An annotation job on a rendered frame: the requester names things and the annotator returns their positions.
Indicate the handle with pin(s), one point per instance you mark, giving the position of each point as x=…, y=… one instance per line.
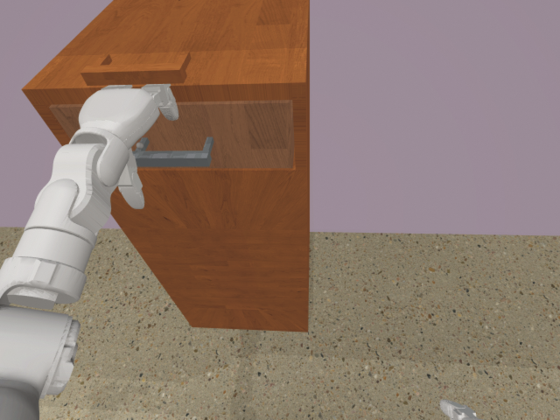
x=135, y=74
x=174, y=158

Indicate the right robot hand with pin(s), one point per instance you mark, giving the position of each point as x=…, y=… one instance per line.
x=456, y=411

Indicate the left robot upper arm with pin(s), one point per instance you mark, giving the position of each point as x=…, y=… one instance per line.
x=37, y=351

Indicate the left robot hand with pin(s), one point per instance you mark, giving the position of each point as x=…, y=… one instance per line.
x=129, y=113

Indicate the drawer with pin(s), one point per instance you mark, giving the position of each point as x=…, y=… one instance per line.
x=246, y=134

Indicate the cabinet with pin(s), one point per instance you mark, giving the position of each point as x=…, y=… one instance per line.
x=229, y=245

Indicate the robot left forearm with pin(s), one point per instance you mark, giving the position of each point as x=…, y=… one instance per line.
x=49, y=262

